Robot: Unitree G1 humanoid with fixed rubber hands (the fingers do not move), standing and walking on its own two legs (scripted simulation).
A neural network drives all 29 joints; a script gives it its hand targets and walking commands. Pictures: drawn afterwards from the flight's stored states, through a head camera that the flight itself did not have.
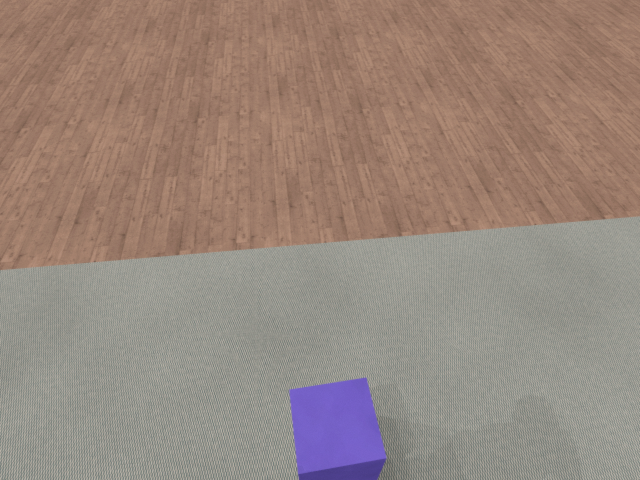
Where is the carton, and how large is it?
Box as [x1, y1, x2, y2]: [289, 378, 386, 479]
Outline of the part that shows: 366,378 353,379 289,390 299,479 377,478 386,458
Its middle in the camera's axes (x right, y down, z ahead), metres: +0.03 +0.53 +1.06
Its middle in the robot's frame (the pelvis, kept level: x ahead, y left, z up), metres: +0.40 -0.02 -0.66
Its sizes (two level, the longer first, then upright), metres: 0.210 0.200 0.250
